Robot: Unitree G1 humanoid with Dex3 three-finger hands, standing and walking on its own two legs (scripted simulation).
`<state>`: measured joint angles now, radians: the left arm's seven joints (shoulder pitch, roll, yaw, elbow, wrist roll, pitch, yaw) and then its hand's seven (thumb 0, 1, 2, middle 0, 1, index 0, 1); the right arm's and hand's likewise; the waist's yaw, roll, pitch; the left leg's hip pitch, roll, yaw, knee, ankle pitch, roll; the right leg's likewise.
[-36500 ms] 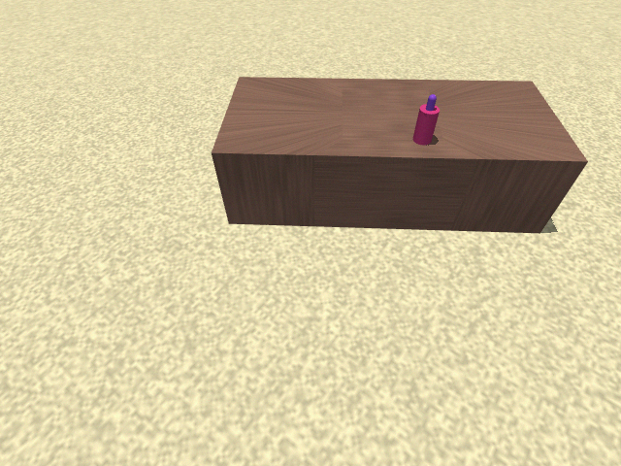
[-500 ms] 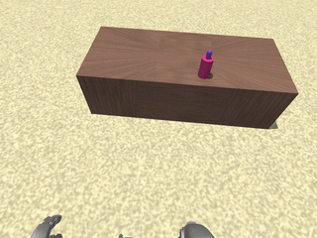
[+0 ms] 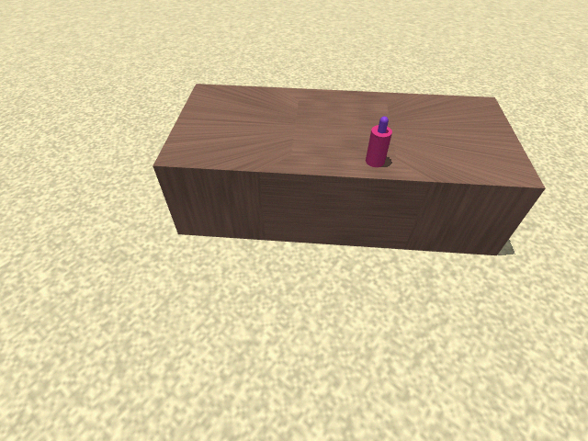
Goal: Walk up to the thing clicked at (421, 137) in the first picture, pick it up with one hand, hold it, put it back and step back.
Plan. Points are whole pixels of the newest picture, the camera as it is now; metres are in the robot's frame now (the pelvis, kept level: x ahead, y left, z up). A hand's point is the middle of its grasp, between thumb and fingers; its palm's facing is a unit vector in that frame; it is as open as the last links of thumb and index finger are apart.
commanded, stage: step back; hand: right
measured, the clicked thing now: (379, 140) +1.11 -0.22 -0.28
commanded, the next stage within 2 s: stand in 0.60 s
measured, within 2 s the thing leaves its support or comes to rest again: neither
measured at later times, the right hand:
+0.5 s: hand out of the picture +0.10 -0.26 -0.15, palm faces -0.02 +0.94 -0.34, open 7.4 cm
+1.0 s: hand out of the picture +0.14 -0.25 -0.13, palm faces -0.02 +0.95 -0.32, open 7.4 cm
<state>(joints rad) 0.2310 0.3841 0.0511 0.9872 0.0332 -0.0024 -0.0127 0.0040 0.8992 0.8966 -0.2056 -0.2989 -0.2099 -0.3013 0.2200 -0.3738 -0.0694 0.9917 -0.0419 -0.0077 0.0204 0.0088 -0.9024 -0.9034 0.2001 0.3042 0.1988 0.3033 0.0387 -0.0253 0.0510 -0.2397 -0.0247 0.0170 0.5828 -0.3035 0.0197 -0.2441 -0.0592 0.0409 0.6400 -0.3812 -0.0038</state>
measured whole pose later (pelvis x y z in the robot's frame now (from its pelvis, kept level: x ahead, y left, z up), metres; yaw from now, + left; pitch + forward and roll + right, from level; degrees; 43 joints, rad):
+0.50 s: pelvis +0.04 +0.00 +0.01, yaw +0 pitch -2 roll +0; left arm 0.04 0.34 0.03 1.02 0.01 -0.02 -0.01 0.00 0.90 0.90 -0.20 -0.30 -0.21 -0.30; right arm 0.17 -0.34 -0.02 1.08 -0.02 -0.01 0.00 0.01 -0.90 -0.90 0.20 0.30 0.20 0.30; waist 0.00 0.00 0.04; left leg -0.15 0.00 0.00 0.51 -0.32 0.00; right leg -0.24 -0.03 -0.02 0.51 -0.23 0.02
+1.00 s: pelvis +0.04 -0.01 +0.02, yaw +0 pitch -3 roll +0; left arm 0.10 0.35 0.00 1.14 0.01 -0.02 0.00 0.00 0.90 0.90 -0.20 -0.30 -0.21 -0.30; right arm 0.07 -0.34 -0.02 1.12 0.00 -0.01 0.01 0.01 -0.90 -0.90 0.20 0.30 0.20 0.30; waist 0.02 0.00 0.06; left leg -0.04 0.00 0.00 0.31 -0.21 -0.01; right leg -0.14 -0.03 -0.02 0.33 -0.14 0.02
